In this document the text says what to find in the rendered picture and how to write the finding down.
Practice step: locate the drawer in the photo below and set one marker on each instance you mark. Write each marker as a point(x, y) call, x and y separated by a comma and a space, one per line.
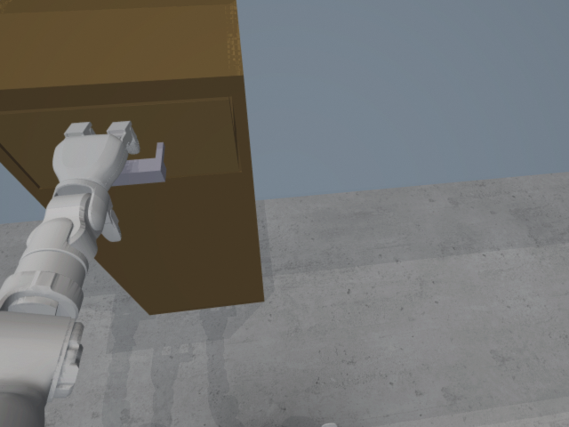
point(199, 134)

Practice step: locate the robot left hand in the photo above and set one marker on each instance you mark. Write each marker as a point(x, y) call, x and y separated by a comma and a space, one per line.
point(100, 158)

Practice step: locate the robot left upper arm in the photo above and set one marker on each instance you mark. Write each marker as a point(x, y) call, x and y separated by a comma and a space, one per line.
point(39, 361)

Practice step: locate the handle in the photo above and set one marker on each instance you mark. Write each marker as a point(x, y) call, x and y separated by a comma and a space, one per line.
point(148, 170)

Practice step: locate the cabinet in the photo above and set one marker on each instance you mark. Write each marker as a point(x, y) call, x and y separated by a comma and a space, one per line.
point(188, 243)

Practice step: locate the left robot forearm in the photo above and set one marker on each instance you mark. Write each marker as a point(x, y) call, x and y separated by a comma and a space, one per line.
point(51, 271)

